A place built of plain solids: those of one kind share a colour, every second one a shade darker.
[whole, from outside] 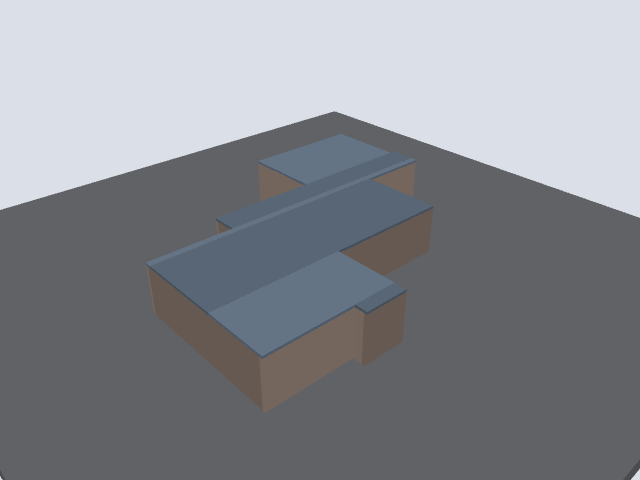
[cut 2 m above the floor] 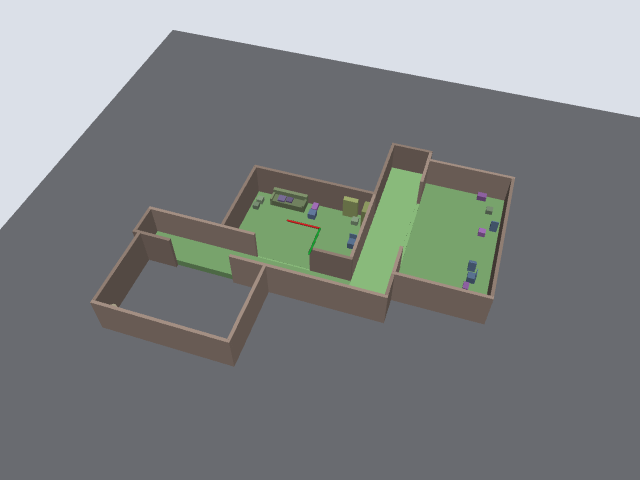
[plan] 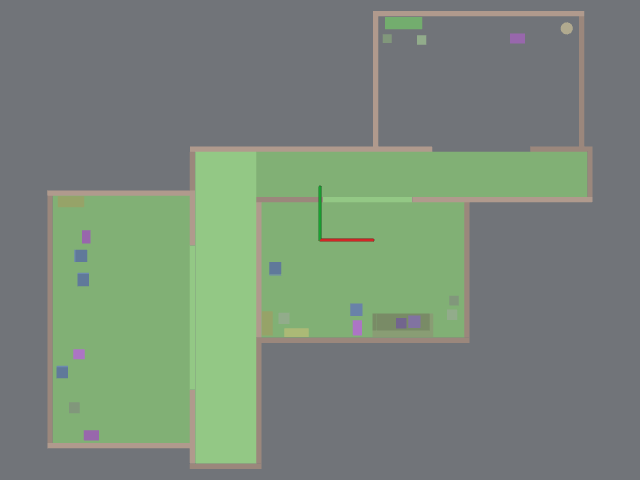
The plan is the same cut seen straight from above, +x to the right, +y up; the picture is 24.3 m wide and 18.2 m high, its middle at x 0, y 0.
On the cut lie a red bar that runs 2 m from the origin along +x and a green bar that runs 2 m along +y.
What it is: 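A storey of a split-level house; a hall and three lower rooms open beside it; the rooms' floors lie 0.47 m, 0.166 m and not at all below the hall's; a bare drop, one riser, a flush line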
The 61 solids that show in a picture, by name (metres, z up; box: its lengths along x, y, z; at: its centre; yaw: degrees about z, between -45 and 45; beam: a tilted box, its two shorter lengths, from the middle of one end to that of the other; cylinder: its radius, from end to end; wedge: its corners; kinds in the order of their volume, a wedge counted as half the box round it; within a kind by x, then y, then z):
{
 "floor_1": {"box": [5.2, 9.38, 0.52], "at": [-7.54, -3.01, 0.21]},
 "floor_2": {"box": [0.2, 5.48, 0.52], "at": [-4.84, -2.94, 0.21]},
 "floor_3": {"box": [2.32, 11.82, 0.52], "at": [-3.58, -2.57, 0.21]},
 "floor_4": {"box": [7.68, 5.13, 0.36], "at": [1.63, -1.14, 0.13]},
 "floor_5": {"box": [3.38, 0.2, 0.36], "at": [1.8, 1.53, 0.13]},
 "floor_6": {"box": [12.55, 1.71, 0.52], "at": [3.86, 2.49, 0.21]},
 "wall_1": {"box": [0.2, 9.38, 3.09], "at": [-10.24, -3.01, 1.5]},
 "wall_2": {"box": [5.6, 0.2, 3.09], "at": [-7.54, -7.8, 1.5]},
 "wall_3": {"box": [5.6, 0.2, 3.09], "at": [-7.54, 1.78, 1.5]},
 "wall_4": {"box": [0.2, 0.58, 3.09], "at": [-4.84, -8.19, 1.5]},
 "wall_5": {"box": [0.2, 2.02, 3.09], "at": [-4.84, -6.69, 1.5]},
 "wall_6": {"box": [0.2, 1.88, 3.09], "at": [-4.84, 0.74, 1.5]},
 "wall_7": {"box": [0.2, 1.47, 3.09], "at": [-4.84, 2.61, 1.5]},
 "wall_8": {"box": [2.72, 0.2, 3.09], "at": [-3.58, -8.58, 1.5]},
 "wall_9": {"box": [0.2, 4.58, 3.09], "at": [-2.32, -6.19, 1.5]},
 "wall_10": {"box": [0.2, 5.13, 3.09], "at": [-2.32, -1.14, 1.5]},
 "wall_11": {"box": [2.53, 0.2, 3.09], "at": [-1.15, 1.53, 1.5]},
 "wall_12": {"box": [9.19, 0.2, 3.09], "at": [-0.34, 3.44, 1.5]},
 "wall_13": {"box": [8.08, 0.2, 3.09], "at": [1.63, -3.8, 1.5]},
 "wall_14": {"box": [0.2, 4.94, 3.09], "at": [2.11, 6.01, 1.5]},
 "wall_15": {"box": [0.2, 5.13, 3.09], "at": [5.57, -1.14, 1.5]},
 "wall_16": {"box": [8.01, 0.2, 3.09], "at": [6.02, 8.58, 1.5]},
 "wall_17": {"box": [6.85, 0.2, 3.09], "at": [6.92, 1.53, 1.5]},
 "wall_18": {"box": [2.37, 0.2, 3.09], "at": [9.15, 3.44, 1.5]},
 "wall_19": {"box": [0.2, 4.94, 3.09], "at": [9.92, 6.01, 1.5]},
 "wall_20": {"box": [0.2, 1.71, 3.09], "at": [10.24, 2.49, 1.5]},
 "roof_1": {"box": [8.12, 4.0, 0.16], "at": [-6.28, -5.9, 3.12]},
 "roof_2": {"box": [2.72, 0.78, 0.16], "at": [-3.58, -8.29, 3.12]},
 "roof_3": {"box": [16.01, 5.33, 0.16], "at": [-2.33, -1.24, 3.12]},
 "roof_4": {"box": [20.68, 0.45, 0.16], "at": [0.0, 1.66, 3.12]},
 "roof_5": {"box": [15.27, 1.67, 0.16], "at": [2.7, 2.71, 3.12]},
 "roof_6": {"box": [8.01, 5.14, 0.16], "at": [6.02, 6.11, 3.12]},
 "case_1": {"box": [1.01, 0.42, 1.32], "at": [-9.44, 1.45, 1.13]},
 "case_2": {"box": [0.4, 0.93, 1.48], "at": [-1.99, -3.16, 1.05]},
 "case_3": {"box": [0.93, 0.34, 1.45], "at": [-0.89, -3.51, 1.03]},
 "sofa_1": {"box": [0.14, 0.64, 0.57], "at": [2.06, -3.11, 0.59]},
 "sofa_2": {"box": [2.31, 0.25, 0.78], "at": [3.15, -3.56, 0.7]},
 "sofa_3": {"box": [2.03, 0.64, 0.43], "at": [3.15, -3.11, 0.52]},
 "sofa_4": {"box": [0.14, 0.64, 0.57], "at": [4.23, -3.11, 0.59]},
 "sideboard_1": {"box": [1.41, 0.47, 0.78], "at": [3.17, 8.23, 0.34]},
 "chair_1": {"box": [0.44, 0.42, 0.44], "at": [-9.77, -5.04, 0.69]},
 "chair_2": {"box": [0.44, 0.06, 0.9], "at": [-9.77, -4.8, 0.92]},
 "chair_3": {"box": [0.44, 0.47, 0.46], "at": [-9.05, -0.6, 0.7]},
 "chair_4": {"box": [0.44, 0.46, 0.4], "at": [-8.97, -1.52, 0.67]},
 "chair_5": {"box": [0.44, 0.048, 0.81], "at": [-8.97, -1.27, 0.88]},
 "chair_6": {"box": [0.46, 0.47, 0.45], "at": [-1.7, -1.07, 0.53]},
 "toybox_1": {"box": [0.43, 0.39, 0.36], "at": [-9.14, -4.33, 0.65]},
 "toybox_2": {"box": [0.32, 0.5, 0.35], "at": [-8.87, 0.12, 0.65]},
 "toybox_3": {"box": [0.58, 0.39, 0.36], "at": [-8.67, -7.41, 0.65]},
 "toybox_4": {"box": [0.35, 0.58, 0.29], "at": [1.42, -3.33, 0.45]},
 "toybox_5": {"box": [0.56, 0.38, 0.41], "at": [7.49, 7.64, 0.15]},
 "basket_1": {"box": [0.41, 0.41, 0.31], "at": [-9.31, -6.36, 0.63]},
 "basket_2": {"box": [0.42, 0.42, 0.35], "at": [-1.36, -2.97, 0.48]},
 "basket_3": {"box": [0.34, 0.34, 0.34], "at": [2.55, 7.64, 0.12]},
 "basket_4": {"box": [0.36, 0.36, 0.35], "at": [3.85, 7.58, 0.12]},
 "basket_5": {"box": [0.4, 0.4, 0.37], "at": [5.01, -2.83, 0.49]},
 "basket_6": {"box": [0.37, 0.37, 0.33], "at": [5.08, -2.3, 0.47]},
 "bush_1": {"cylinder": 0.23, "from": [9.36, 8.02, 0.35], "to": [9.36, 8.02, 1.38]},
 "pouf_1": {"box": [0.47, 0.47, 0.42], "at": [1.38, -2.64, 0.52]},
 "cushion_1": {"box": [0.4, 0.4, 0.11], "at": [3.08, -3.16, 0.79]},
 "cushion_2": {"box": [0.47, 0.47, 0.14], "at": [3.58, -3.1, 0.81]}
}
